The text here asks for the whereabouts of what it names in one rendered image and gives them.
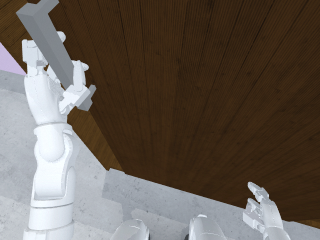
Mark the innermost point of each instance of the robot thigh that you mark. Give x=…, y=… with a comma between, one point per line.
x=131, y=230
x=203, y=228

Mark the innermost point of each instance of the robot right hand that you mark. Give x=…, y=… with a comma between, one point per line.
x=263, y=215

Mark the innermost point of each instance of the robot left hand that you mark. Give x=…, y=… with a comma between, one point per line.
x=43, y=88

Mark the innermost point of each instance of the handle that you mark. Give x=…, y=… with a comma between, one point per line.
x=37, y=22

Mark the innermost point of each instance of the left robot thigh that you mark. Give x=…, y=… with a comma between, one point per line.
x=131, y=230

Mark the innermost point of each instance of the right robot thigh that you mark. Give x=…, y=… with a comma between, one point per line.
x=203, y=228

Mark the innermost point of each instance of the robot right forearm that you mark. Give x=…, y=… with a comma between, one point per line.
x=275, y=233

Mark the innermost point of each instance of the robot left forearm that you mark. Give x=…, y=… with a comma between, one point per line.
x=54, y=183

